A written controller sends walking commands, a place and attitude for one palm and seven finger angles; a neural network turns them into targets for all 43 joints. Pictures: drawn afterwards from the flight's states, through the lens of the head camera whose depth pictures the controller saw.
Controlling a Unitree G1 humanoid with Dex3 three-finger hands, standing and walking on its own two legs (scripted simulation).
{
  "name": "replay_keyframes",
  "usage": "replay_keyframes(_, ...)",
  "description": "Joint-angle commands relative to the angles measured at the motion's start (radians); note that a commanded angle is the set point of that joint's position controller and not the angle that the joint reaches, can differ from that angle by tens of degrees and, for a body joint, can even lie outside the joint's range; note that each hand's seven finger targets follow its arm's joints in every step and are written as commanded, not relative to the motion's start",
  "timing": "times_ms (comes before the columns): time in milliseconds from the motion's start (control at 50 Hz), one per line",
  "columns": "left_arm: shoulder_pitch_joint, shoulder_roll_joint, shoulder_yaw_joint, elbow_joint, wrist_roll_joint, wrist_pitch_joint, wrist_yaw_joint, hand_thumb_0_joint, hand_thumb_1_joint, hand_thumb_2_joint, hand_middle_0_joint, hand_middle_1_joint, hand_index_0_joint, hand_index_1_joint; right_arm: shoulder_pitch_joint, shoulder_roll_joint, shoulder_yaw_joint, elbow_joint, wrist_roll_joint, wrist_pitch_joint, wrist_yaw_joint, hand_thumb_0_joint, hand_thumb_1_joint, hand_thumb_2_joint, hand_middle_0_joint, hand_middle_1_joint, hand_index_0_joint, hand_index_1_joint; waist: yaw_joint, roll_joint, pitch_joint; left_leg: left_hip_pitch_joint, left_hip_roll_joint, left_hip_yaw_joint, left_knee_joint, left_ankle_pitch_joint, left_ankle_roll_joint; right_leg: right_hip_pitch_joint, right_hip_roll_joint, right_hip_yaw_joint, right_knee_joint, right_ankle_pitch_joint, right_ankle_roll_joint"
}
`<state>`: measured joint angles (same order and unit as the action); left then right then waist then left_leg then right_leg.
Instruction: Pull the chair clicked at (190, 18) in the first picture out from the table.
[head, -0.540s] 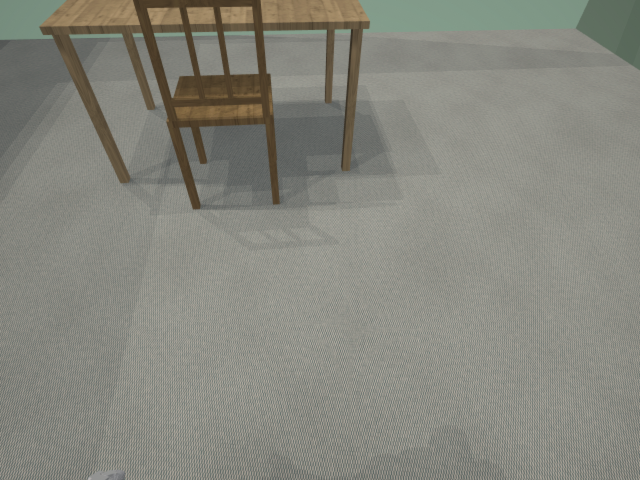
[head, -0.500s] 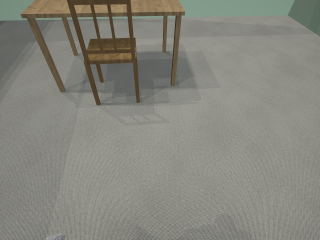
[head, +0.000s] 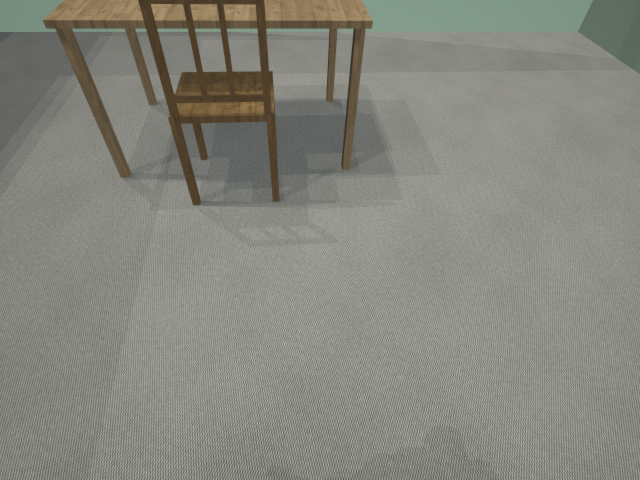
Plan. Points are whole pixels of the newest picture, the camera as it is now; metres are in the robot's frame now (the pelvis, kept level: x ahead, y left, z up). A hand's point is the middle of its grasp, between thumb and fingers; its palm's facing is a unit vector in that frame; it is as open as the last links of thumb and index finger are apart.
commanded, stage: stand and wait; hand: left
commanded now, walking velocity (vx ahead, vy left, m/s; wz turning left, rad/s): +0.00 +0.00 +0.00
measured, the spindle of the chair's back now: (196, 52) +1.38 +0.51 -0.08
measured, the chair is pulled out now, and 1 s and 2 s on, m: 0.00 0.00 0.00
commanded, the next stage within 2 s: look at it before walking up in 0.28 s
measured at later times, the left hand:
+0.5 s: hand out of the picture +0.07 +0.24 -0.16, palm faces -0.03 -0.94 -0.33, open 7.4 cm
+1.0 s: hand out of the picture +0.06 +0.25 -0.16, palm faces -0.02 -0.94 -0.33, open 7.4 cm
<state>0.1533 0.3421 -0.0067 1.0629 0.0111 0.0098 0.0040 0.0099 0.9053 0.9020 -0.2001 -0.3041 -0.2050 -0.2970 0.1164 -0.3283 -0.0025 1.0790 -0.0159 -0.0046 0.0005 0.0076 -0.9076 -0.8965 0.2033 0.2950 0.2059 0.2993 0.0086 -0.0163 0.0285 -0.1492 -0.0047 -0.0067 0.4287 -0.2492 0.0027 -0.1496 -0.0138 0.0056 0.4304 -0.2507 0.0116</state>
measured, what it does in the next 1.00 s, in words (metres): stands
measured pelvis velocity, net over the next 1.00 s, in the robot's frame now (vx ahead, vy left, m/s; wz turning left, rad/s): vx -0.01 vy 0.00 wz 0.00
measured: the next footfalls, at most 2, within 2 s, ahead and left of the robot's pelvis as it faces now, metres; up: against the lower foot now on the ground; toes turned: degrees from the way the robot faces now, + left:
right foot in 1.82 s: +0.41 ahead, -0.04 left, +0.00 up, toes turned +5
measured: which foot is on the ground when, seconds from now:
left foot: down 0.00-1.00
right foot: down 0.00-1.00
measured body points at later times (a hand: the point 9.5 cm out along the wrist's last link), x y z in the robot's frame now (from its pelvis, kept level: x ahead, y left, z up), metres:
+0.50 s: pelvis -0.01 +0.00 +0.00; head -0.01 +0.00 +0.45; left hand +0.07 +0.29 -0.13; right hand +0.07 -0.29 -0.13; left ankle -0.01 +0.12 -0.74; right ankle -0.01 -0.13 -0.74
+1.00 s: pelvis -0.01 +0.00 +0.00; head +0.00 +0.00 +0.45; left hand +0.06 +0.29 -0.13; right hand +0.08 -0.30 -0.13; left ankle -0.01 +0.12 -0.74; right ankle -0.01 -0.13 -0.74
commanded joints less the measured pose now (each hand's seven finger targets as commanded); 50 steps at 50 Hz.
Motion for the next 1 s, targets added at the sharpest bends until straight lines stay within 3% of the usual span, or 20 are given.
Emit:
replay_keyframes(0, -0.057, 0.200, 0.040, -0.065, -0.003, -0.030, 0.009, 0.000, 0.900, 0.900, -0.200, -0.300, -0.200, -0.300, -0.065, -0.211, -0.037, -0.063, 0.006, -0.028, -0.015, 0.000, -0.900, -0.900, 0.200, 0.300, 0.200, 0.300, -0.006, 0.015, -0.060, 0.008, 0.117, -0.087, -0.077, 0.194, 0.034, 0.005, -0.106, 0.086, -0.075, 0.166, -0.041)
replay_keyframes(360, -0.056, 0.201, 0.036, -0.046, 0.000, -0.030, 0.007, 0.000, 0.900, 0.900, -0.200, -0.300, -0.200, -0.300, -0.058, -0.214, -0.034, -0.035, 0.007, -0.026, -0.011, 0.000, -0.900, -0.900, 0.200, 0.300, 0.200, 0.300, -0.005, 0.014, -0.036, 0.003, 0.120, -0.093, -0.107, 0.147, 0.031, -0.015, -0.106, 0.092, -0.105, 0.106, -0.038)
replay_keyframes(560, -0.051, 0.198, 0.036, -0.044, 0.000, -0.032, 0.008, 0.000, 0.900, 0.900, -0.200, -0.300, -0.200, -0.300, -0.055, -0.212, -0.033, -0.033, 0.008, -0.029, -0.012, 0.000, -0.900, -0.900, 0.200, 0.300, 0.200, 0.300, -0.005, 0.015, -0.062, 0.026, 0.124, -0.091, -0.102, 0.203, 0.031, 0.003, -0.108, 0.088, -0.098, 0.167, -0.037)
replay_keyframes(980, -0.045, 0.199, 0.036, -0.037, 0.001, -0.031, 0.008, 0.000, 0.900, 0.900, -0.200, -0.300, -0.200, -0.300, -0.053, -0.214, -0.030, -0.029, 0.009, -0.028, -0.012, 0.000, -0.900, -0.900, 0.200, 0.300, 0.200, 0.300, -0.005, 0.013, -0.053, 0.035, 0.126, -0.089, -0.117, 0.202, 0.028, 0.009, -0.107, 0.088, -0.113, 0.170, -0.035)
